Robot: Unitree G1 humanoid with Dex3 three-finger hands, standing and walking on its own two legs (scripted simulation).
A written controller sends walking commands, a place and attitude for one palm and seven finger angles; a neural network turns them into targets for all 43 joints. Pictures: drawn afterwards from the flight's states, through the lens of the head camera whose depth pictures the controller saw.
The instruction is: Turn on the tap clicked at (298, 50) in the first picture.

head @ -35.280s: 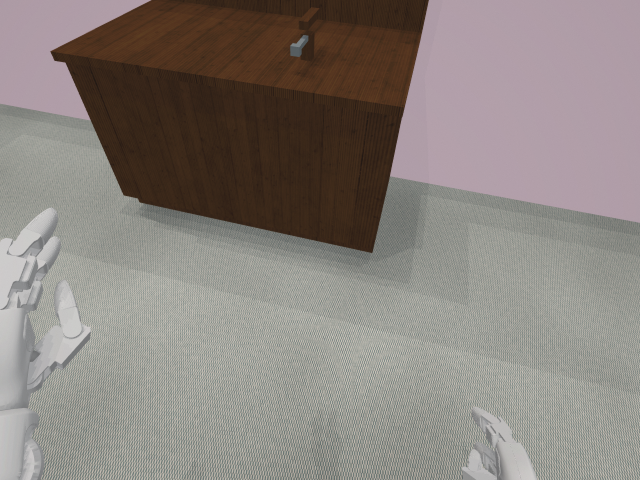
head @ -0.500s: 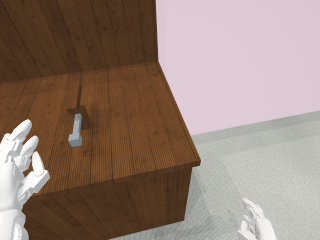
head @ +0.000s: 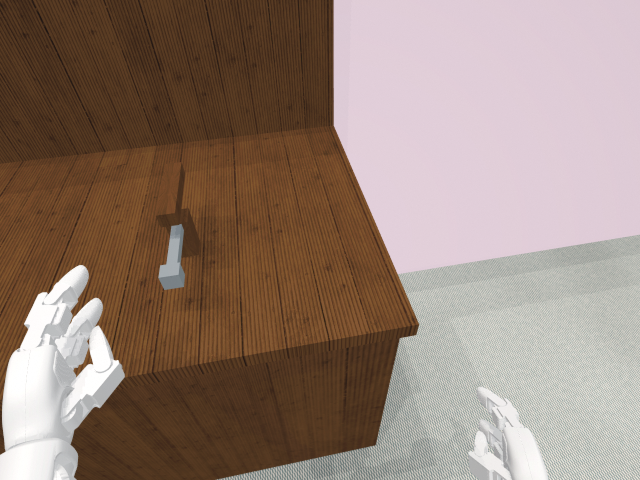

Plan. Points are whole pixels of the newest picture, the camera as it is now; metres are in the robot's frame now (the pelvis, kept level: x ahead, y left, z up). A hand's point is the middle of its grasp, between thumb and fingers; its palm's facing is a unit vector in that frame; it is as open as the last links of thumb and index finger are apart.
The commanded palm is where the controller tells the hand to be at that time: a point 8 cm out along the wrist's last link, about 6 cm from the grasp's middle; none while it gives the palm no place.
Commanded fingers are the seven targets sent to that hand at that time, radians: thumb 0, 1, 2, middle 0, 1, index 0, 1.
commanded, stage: turn the palm inward beside the body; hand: left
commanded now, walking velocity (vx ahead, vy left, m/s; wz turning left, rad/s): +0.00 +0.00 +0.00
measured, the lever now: (172, 276) +0.36 +0.27 +0.05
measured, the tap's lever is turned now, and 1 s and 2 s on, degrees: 0 0 0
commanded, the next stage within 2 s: reach beside the lever's end, fingers flat in 0.52 s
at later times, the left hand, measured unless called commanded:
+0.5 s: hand (125, 368) +0.18 +0.21 +0.14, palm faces +0.46 -0.88 -0.13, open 7.4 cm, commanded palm +0.13 +0.26 +0.15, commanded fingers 0.00 0.90 0.90 -0.20 -0.30 -0.20 -0.30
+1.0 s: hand (133, 353) +0.20 +0.22 +0.12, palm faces +0.48 -0.87 -0.13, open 7.4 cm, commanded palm +0.16 +0.27 +0.13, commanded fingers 0.00 0.90 0.90 -0.20 -0.30 -0.20 -0.30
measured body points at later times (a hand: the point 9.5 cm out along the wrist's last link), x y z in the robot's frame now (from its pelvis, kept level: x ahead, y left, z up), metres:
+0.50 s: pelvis +0.00 -0.01 +0.00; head -0.02 -0.04 +0.45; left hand +0.15 +0.26 +0.15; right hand +0.20 -0.23 -0.07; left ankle +0.00 +0.11 -0.72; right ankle +0.00 -0.06 -0.72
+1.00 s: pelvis +0.00 -0.02 +0.00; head -0.01 -0.04 +0.45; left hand +0.17 +0.27 +0.13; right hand +0.19 -0.24 -0.08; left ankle +0.00 +0.11 -0.72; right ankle +0.00 -0.06 -0.72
